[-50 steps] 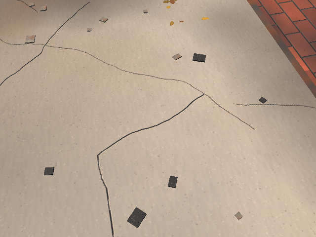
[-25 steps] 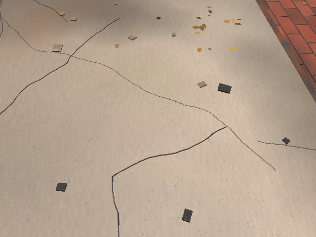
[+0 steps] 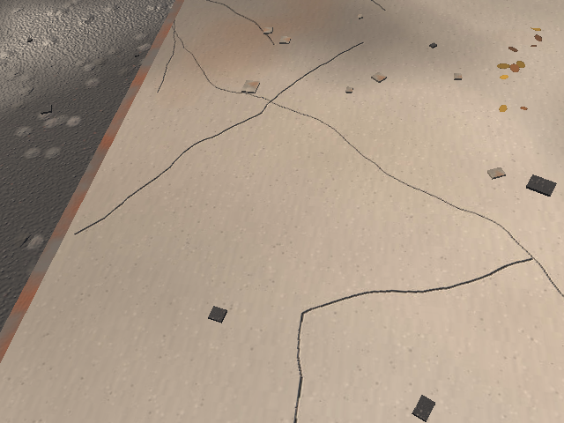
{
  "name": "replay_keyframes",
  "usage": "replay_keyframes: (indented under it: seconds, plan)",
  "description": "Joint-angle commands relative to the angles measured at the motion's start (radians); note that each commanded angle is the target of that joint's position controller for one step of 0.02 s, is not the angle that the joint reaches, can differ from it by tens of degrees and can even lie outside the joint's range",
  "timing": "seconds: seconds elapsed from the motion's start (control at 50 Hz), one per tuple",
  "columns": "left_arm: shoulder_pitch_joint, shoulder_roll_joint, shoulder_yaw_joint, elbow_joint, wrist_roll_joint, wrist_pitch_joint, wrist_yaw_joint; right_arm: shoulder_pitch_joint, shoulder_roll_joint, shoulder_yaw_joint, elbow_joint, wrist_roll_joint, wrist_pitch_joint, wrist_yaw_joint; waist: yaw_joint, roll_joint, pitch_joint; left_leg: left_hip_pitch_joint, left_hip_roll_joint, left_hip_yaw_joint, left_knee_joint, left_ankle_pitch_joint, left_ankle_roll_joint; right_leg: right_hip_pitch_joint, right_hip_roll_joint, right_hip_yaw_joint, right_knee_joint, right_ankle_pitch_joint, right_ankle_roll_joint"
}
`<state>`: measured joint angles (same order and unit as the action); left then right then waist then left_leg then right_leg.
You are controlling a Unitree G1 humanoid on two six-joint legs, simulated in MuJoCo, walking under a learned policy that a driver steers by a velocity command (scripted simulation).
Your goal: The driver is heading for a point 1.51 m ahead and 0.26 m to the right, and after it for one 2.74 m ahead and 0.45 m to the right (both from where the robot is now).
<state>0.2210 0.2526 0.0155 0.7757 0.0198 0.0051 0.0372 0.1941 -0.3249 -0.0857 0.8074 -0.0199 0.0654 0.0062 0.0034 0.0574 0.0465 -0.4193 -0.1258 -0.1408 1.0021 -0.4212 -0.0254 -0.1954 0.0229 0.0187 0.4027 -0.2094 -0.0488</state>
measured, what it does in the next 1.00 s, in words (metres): walks ahead: left foot, then right foot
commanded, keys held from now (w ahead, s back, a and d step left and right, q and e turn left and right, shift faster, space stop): no key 0.32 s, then w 0.68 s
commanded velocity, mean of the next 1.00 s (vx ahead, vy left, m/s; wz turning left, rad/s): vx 0.23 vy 0.00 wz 0.05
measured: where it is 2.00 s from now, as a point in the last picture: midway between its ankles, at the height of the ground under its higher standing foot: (327, 298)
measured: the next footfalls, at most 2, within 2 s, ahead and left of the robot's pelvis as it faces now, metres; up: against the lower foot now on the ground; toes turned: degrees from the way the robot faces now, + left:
left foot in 0.20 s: +0.00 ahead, +0.12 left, +0.00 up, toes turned -4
right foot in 0.64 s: +0.11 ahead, -0.10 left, +0.00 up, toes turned -1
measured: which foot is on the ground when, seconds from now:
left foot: up 0.00-0.18, down 0.20-0.64, up 0.66-1.00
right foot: down 0.00-0.38, up 0.40-0.62, down 0.64-1.00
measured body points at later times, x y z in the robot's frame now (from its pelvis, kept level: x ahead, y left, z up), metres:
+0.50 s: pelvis +0.01 +0.01 +0.00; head +0.00 +0.01 +0.45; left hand +0.05 +0.28 -0.14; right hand +0.05 -0.25 -0.15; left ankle -0.04 +0.12 -0.75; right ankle +0.00 -0.09 -0.72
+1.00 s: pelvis +0.19 -0.03 -0.01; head +0.22 -0.04 +0.44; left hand +0.10 +0.20 -0.14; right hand +0.36 -0.26 -0.13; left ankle +0.34 +0.09 -0.70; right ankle +0.07 -0.10 -0.75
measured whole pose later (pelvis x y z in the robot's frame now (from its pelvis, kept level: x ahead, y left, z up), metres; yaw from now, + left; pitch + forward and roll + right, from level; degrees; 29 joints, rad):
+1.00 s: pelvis +0.19 -0.03 -0.01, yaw +1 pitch +1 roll +0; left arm 0.49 0.17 0.00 1.06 0.02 -0.09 0.00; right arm 0.04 -0.24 -0.02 0.91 -0.03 -0.02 0.04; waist 0.05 0.04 0.04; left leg -0.62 0.06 0.07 0.74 -0.08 0.04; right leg 0.12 0.07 -0.03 0.15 -0.28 -0.08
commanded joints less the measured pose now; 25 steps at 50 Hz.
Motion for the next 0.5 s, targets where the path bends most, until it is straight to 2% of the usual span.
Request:
replay_keyframes:
  seconds: [0.02, 0.06, 0.1, 0.14, 0.16, 0.18, 0.2, 0.22, 0.24, 0.26, 0.3, 0.32, 0.34, 0.36, 0.38, 0.4, 0.42, 0.44, 0.46, 0.5]
  plan:
    - [0.010, 0.128, 0.026, -0.035, -0.003, -0.020, 0.002, 0.014, -0.041, 0.002, -0.030, 0.007, 0.001, -0.002, 0.004, -0.198, -0.062, -0.025, 0.025, 0.014, -0.095, -0.017, -0.024, 0.142, -0.219, 0.183, -0.083, 0.414, -0.153]
    - [0.022, 0.137, 0.026, -0.018, -0.001, -0.019, -0.001, -0.001, -0.025, 0.016, -0.021, 0.011, 0.004, -0.007, 0.017, -0.218, -0.071, 0.056, 0.045, 0.052, -0.238, -0.048, -0.019, 0.144, -0.216, 0.179, -0.071, 0.394, -0.150]
    - [0.032, 0.154, 0.031, -0.002, 0.005, -0.012, -0.007, -0.009, -0.025, 0.023, -0.009, 0.021, 0.004, -0.016, 0.027, -0.244, -0.070, 0.138, 0.050, 0.104, -0.371, -0.057, -0.005, 0.124, -0.212, 0.184, -0.056, 0.410, -0.150]
    - [0.033, 0.161, 0.034, 0.018, 0.002, -0.003, -0.011, 0.024, -0.019, 0.030, 0.018, 0.025, -0.003, -0.027, 0.003, -0.233, -0.066, 0.222, 0.056, 0.129, -0.562, 0.063, 0.016, 0.108, -0.203, 0.185, -0.019, 0.460, -0.133]
    - [0.030, 0.161, 0.034, 0.028, -0.003, -0.001, -0.011, 0.052, -0.013, 0.035, 0.037, 0.022, -0.012, -0.032, -0.019, -0.205, -0.066, 0.307, 0.073, 0.124, -0.718, 0.225, 0.028, 0.072, -0.195, 0.176, 0.001, 0.466, -0.101]
    - [0.044, 0.145, 0.029, 0.032, -0.004, -0.007, -0.011, 0.053, -0.041, 0.033, 0.046, 0.011, -0.024, -0.040, -0.013, -0.170, -0.086, 0.408, 0.126, 0.050, -0.766, 0.318, 0.042, 0.011, -0.189, 0.180, 0.009, 0.399, -0.056]
    - [0.054, 0.115, 0.021, 0.018, -0.009, -0.016, -0.018, 0.056, -0.094, 0.029, 0.043, -0.007, -0.038, -0.047, 0.008, -0.063, -0.125, 0.500, 0.259, -0.084, -0.744, 0.429, 0.067, -0.068, -0.147, 0.135, 0.061, 0.261, -0.015]
    - [0.063, 0.068, 0.009, 0.029, -0.021, -0.012, -0.017, -0.019, -0.097, 0.037, 0.053, 0.005, -0.044, -0.038, 0.052, 0.048, -0.072, 0.339, 0.324, -0.113, -0.689, 0.568, 0.127, -0.018, -0.064, 0.062, -0.029, 0.025, 0.004]
    - [0.051, 0.087, 0.010, 0.056, -0.007, -0.005, -0.010, -0.050, -0.049, 0.049, 0.052, 0.010, -0.051, -0.029, 0.038, 0.034, -0.056, 0.291, 0.304, -0.098, -0.686, 0.487, 0.129, 0.054, -0.071, 0.062, -0.052, 0.022, 0.011]
    - [0.026, 0.110, 0.018, 0.071, -0.005, -0.002, -0.009, -0.051, -0.036, 0.054, 0.060, 0.009, -0.057, -0.026, 0.019, 0.025, -0.026, 0.278, 0.258, -0.073, -0.693, 0.411, 0.106, 0.052, -0.065, 0.072, -0.053, 0.068, 0.011]
    - [0.020, 0.123, 0.024, 0.093, -0.006, -0.002, -0.015, -0.008, -0.042, 0.059, 0.097, 0.009, -0.061, -0.036, 0.007, 0.037, -0.015, 0.263, 0.223, -0.051, -0.708, 0.382, 0.086, 0.083, -0.083, 0.078, -0.047, 0.155, 0.008]
    - [0.033, 0.111, 0.020, 0.107, -0.007, -0.003, -0.018, 0.007, -0.042, 0.060, 0.117, 0.013, -0.064, -0.039, 0.009, 0.039, -0.021, 0.272, 0.217, -0.043, -0.710, 0.383, 0.083, 0.088, -0.091, 0.081, -0.054, 0.168, 0.008]
    - [0.049, 0.094, 0.015, 0.128, -0.007, -0.003, -0.019, 0.026, -0.036, 0.062, 0.135, 0.013, -0.064, -0.039, 0.008, 0.032, -0.039, 0.284, 0.210, -0.044, -0.727, 0.267, 0.089, 0.089, -0.079, 0.068, -0.054, 0.089, 0.009]
    - [0.045, 0.095, 0.017, 0.139, -0.004, -0.002, -0.020, 0.040, -0.052, 0.055, 0.146, 0.012, -0.059, -0.039, 0.000, 0.033, -0.021, 0.278, 0.202, -0.059, -0.739, 0.082, 0.109, 0.055, -0.045, 0.038, -0.011, -0.034, 0.006]
    - [0.034, 0.098, 0.021, 0.140, 0.003, 0.000, -0.022, 0.059, -0.079, 0.044, 0.154, 0.009, -0.052, -0.038, -0.012, 0.059, 0.009, 0.263, 0.217, -0.107, -0.765, -0.140, 0.143, -0.014, -0.006, -0.001, 0.059, -0.172, 0.000]
    - [0.005, 0.098, 0.023, 0.132, 0.011, 0.003, -0.027, 0.081, -0.100, 0.035, 0.159, 0.006, -0.046, -0.035, -0.030, 0.085, 0.066, 0.245, 0.265, -0.187, -0.818, -0.316, 0.183, -0.117, 0.019, -0.030, 0.134, -0.246, -0.004]
    - [-0.018, 0.085, 0.020, 0.120, 0.018, 0.002, -0.033, 0.097, -0.117, 0.026, 0.163, 0.004, -0.044, -0.032, -0.042, 0.109, 0.121, 0.230, 0.327, -0.264, -0.869, -0.409, 0.225, -0.193, 0.020, -0.062, 0.202, -0.257, -0.007]
    - [-0.037, 0.075, 0.018, 0.110, 0.020, -0.003, -0.037, 0.105, -0.112, 0.023, 0.165, 0.002, -0.047, -0.030, -0.051, 0.114, 0.154, 0.216, 0.375, -0.322, -0.905, -0.415, 0.259, -0.241, -0.007, -0.055, 0.276, -0.240, -0.010]
    - [-0.052, 0.082, 0.021, 0.099, 0.016, -0.012, -0.040, 0.112, -0.100, 0.023, 0.168, -0.004, -0.056, -0.028, -0.052, 0.103, 0.162, 0.239, 0.402, -0.351, -0.922, -0.360, 0.280, -0.297, -0.031, -0.034, 0.342, -0.251, -0.014]
    - [-0.052, 0.097, 0.028, 0.092, 0.012, -0.033, -0.050, 0.106, -0.094, 0.019, 0.171, -0.004, -0.077, -0.025, -0.035, 0.064, 0.134, 0.323, 0.398, -0.310, -0.909, -0.214, 0.286, -0.352, -0.062, -0.017, 0.368, -0.245, -0.017]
